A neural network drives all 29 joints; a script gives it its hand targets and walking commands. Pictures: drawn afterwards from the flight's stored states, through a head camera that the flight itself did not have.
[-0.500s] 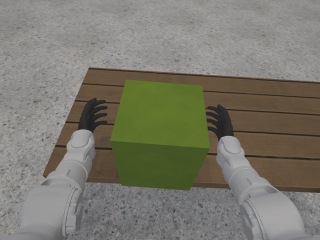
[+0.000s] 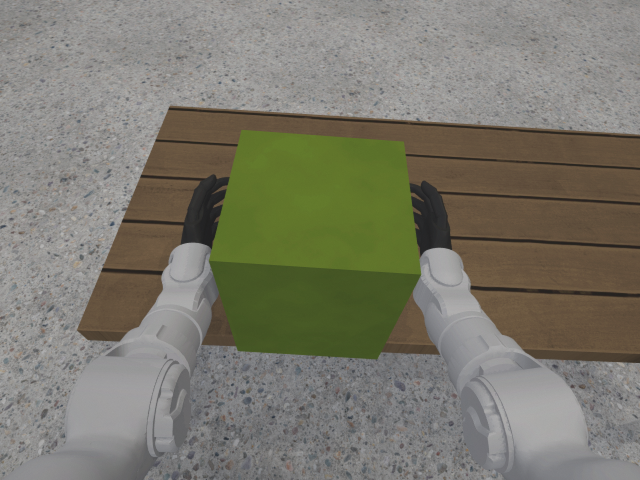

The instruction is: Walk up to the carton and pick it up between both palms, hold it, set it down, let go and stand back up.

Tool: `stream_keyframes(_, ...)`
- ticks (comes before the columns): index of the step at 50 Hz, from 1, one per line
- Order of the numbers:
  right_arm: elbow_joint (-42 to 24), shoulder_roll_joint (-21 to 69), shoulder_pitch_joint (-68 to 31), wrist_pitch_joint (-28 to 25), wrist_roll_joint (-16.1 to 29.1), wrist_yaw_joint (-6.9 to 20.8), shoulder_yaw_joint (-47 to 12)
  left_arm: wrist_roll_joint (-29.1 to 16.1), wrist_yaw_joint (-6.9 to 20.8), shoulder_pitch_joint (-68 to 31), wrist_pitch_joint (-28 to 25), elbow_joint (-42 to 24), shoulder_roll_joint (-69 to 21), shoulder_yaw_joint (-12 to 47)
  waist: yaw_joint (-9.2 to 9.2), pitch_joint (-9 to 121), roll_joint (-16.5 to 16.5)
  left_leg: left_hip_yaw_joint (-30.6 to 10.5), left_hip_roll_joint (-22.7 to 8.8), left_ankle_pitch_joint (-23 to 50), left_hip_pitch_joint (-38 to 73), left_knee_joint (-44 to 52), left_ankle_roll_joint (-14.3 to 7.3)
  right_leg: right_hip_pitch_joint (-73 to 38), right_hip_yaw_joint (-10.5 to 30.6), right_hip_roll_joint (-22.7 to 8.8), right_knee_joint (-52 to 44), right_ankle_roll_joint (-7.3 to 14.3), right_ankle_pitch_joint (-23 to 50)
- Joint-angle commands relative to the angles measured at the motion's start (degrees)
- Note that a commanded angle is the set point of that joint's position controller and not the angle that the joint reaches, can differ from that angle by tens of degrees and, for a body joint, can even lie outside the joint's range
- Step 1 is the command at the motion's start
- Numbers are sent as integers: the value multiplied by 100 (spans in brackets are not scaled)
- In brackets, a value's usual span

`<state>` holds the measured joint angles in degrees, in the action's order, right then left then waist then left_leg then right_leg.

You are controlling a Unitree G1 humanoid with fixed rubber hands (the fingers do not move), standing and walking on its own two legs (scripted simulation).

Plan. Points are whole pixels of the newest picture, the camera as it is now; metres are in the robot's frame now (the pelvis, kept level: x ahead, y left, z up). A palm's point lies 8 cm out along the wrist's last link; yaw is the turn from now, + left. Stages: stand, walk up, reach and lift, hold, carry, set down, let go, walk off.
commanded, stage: reach and lift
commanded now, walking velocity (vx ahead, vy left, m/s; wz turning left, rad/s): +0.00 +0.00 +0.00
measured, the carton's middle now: (314, 253) +0.42 +0.02 +0.01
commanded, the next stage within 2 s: none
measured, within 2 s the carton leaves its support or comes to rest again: leaves its support in 1.60 s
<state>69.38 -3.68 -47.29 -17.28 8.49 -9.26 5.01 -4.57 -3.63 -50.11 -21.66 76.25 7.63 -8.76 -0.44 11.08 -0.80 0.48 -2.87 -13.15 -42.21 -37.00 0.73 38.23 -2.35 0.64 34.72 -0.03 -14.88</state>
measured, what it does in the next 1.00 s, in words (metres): stands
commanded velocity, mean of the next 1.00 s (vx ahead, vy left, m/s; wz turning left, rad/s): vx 0.00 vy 0.00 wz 0.00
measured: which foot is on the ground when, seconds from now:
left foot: down 0.00-1.00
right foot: down 0.00-1.00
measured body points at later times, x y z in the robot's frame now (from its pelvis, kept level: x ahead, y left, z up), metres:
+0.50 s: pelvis +0.02 +0.01 +0.03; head +0.06 +0.03 +0.47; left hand +0.41 +0.17 +0.05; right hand +0.41 -0.13 +0.05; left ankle +0.03 +0.12 -0.72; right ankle +0.01 -0.12 -0.72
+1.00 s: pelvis +0.03 +0.00 +0.03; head +0.08 +0.03 +0.48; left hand +0.41 +0.17 +0.05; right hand +0.41 -0.13 +0.05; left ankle +0.03 +0.12 -0.72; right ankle +0.01 -0.12 -0.72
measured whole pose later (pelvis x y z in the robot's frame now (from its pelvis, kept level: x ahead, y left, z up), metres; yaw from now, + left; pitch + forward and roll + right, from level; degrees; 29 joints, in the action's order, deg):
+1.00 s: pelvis +0.03 +0.00 +0.03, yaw +0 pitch +7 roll -1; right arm 58.4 5.7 -34.3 -21.2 -22.4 -6.1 31.2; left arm 19.3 -1.6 -36.1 -17.2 58.1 -2.1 -24.3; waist -3.1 1.6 -2.5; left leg 2.2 -2.2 -8.3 -18.2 -19.3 0.5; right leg 13.5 -1.1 0.3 14.5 -0.4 -8.3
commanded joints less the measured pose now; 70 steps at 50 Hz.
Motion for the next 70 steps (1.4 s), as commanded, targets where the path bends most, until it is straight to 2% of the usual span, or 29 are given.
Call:
stream_keyframes(1, -1320, 1585, -2374, -272, -1306, 354, 165, 1011, 371, -2458, -163, -1323, -1119, -130, -86, 3588, 347, 252, 252, 2516, 2859, 280, 233, -1988, -49, 41, -684, -120, 2050)
stream_keyframes(3, -1371, 3428, -2430, -368, -2252, 802, 76, 1580, 801, -2571, -237, -1023, -2935, 407, -7, 3522, 451, 285, 252, 2578, 3293, 443, 344, -1893, -115, 40, -893, -63, 2067)
stream_keyframes(4, -1283, 3900, -2391, -405, -2353, 982, -37, 1642, 913, -2475, -359, -746, -3508, 658, -6, 3561, 548, 245, 201, 2657, 3517, 442, 390, -1939, -83, 63, -906, 55, 2096)
stream_keyframes(5, -1220, 4017, -2343, -423, -2378, 1078, -106, 1634, 938, -2398, -472, -667, -3717, 753, -2, 3502, 601, 204, 168, 2760, 3613, 457, 419, -2023, -57, 77, -944, 133, 2131)
stream_keyframes(11, -920, 3986, -2117, -586, -3116, 1198, 424, 1998, 900, -2321, -578, -691, -3492, 193, -60, 2318, 285, 284, 173, 2448, 3202, 987, 322, -2582, -44, 17, -1186, 45, 1910)
stream_keyframes(17, -906, 3954, -2039, -677, -3407, 1230, 717, 2193, 823, -2209, -407, -987, -3452, -5, -144, 2128, 131, 438, 177, 2396, 3421, 1244, 284, -2773, -81, 46, -1484, 11, 1605)
stream_keyframes(25, -1019, 3960, -1896, -664, -3582, 1234, 960, 2491, 713, -1920, -108, -1492, -3578, -157, -237, 2184, 200, 576, 189, 2547, 3734, 1402, 310, -2876, -140, 78, -1760, 24, 1497)
stream_keyframes(37, -1108, 4103, -1732, -741, -3622, 1171, 908, 2675, 738, -1562, 166, -1928, -3784, -200, -270, 2049, 122, 660, 228, 2696, 3606, 1584, 257, -3471, -147, 70, -1829, -42, 2089)
stream_keyframes(46, -1143, 4155, -1665, -799, -3561, 1119, 780, 2675, 762, -1465, 239, -2082, -3854, -124, -266, 1988, 112, 662, 239, 2642, 3524, 1672, 226, -3662, -153, 58, -1847, -58, 2258)
stream_keyframes(70, -1169, 4157, -1651, -857, -3420, 1049, 606, 2627, 730, -1442, 308, -2175, -3999, 26, -282, 1985, 194, 628, 220, 2585, 3554, 1720, 215, -3464, -182, 73, -1974, 1, 1986)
